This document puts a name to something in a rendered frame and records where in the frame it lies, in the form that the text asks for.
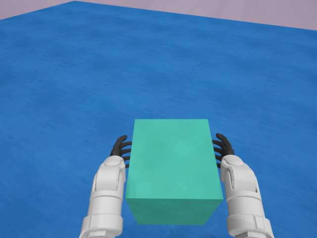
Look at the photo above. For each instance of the left robot forearm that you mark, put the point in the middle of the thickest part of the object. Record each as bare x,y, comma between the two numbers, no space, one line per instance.
104,214

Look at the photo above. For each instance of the right robot hand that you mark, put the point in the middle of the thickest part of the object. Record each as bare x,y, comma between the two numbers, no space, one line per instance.
225,145

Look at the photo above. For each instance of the right robot forearm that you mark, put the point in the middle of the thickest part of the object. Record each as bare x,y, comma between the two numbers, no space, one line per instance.
245,210

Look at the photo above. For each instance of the left robot hand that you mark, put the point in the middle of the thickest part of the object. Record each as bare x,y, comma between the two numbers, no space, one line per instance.
117,149

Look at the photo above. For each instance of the carton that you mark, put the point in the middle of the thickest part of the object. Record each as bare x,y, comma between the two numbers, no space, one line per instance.
173,177

